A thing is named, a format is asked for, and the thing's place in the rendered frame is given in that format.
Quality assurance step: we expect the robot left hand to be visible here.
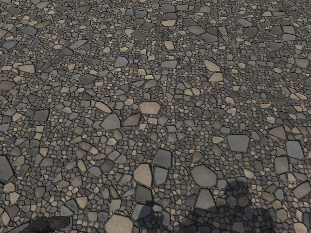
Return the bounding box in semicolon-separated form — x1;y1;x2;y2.
18;216;71;233

